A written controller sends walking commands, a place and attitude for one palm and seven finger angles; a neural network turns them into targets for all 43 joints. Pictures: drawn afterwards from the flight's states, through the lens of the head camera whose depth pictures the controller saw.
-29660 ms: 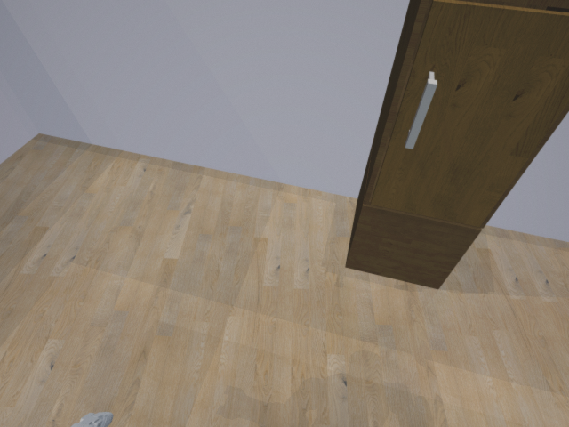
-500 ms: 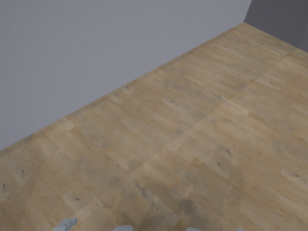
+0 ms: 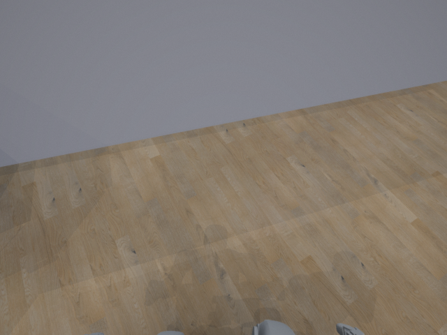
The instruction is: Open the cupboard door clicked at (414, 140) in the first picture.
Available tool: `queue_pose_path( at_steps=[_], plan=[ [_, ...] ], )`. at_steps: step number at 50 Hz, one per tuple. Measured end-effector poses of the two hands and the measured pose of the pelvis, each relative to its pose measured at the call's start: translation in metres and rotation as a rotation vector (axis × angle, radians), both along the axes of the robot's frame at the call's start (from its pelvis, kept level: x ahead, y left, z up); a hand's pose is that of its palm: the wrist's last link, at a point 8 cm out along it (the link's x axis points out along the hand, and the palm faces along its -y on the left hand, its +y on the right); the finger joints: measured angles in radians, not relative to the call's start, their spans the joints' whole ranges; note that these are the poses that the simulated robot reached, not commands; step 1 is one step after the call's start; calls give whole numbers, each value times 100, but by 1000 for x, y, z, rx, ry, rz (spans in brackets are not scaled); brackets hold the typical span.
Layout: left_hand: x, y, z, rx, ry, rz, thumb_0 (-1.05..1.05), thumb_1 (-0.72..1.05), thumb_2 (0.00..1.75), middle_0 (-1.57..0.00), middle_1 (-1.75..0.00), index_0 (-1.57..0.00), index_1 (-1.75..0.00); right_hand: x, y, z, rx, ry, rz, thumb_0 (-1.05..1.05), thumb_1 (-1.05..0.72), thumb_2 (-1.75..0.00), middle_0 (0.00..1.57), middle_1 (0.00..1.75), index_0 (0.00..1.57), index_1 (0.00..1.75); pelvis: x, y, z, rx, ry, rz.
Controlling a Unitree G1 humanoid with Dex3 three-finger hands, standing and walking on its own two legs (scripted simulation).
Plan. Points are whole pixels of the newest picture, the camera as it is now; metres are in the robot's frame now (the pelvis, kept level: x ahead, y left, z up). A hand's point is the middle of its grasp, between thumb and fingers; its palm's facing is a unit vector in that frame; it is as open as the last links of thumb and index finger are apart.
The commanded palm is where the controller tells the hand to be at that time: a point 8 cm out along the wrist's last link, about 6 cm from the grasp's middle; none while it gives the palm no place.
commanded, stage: turn to face it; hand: left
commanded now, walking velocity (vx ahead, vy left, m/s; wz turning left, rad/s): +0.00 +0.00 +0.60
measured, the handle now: out of the picture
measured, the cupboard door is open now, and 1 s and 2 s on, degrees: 50 50 50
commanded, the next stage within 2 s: take the last steps up to it in 1.82 s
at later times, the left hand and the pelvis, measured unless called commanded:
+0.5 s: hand out of the picture +0.01 +0.15 -0.16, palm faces +0.32 -0.92 -0.22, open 7.4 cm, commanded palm none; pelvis +0.01 -0.05 +0.01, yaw +19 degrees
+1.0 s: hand out of the picture -0.01 +0.13 -0.14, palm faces +0.57 -0.77 -0.28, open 7.4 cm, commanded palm none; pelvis +0.04 -0.09 +0.01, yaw +37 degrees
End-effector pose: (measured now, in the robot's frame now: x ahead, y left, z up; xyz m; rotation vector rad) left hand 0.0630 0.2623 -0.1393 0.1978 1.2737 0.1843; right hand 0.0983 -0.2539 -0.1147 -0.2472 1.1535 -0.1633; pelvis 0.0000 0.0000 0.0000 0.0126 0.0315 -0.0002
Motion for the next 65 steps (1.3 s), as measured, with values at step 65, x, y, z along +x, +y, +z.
queue_pose_path(
  at_steps=[65],
  plan=[
    [-178, -117, -5, -13, 0, 831, 1, 91, 90, -21, -30, -20, -30, 195, 81, 2, -4, -13, 829, 1, -90, -90, 20, 30, 20, 30, 37, -74, -2, -1, -13, 831]
  ],
)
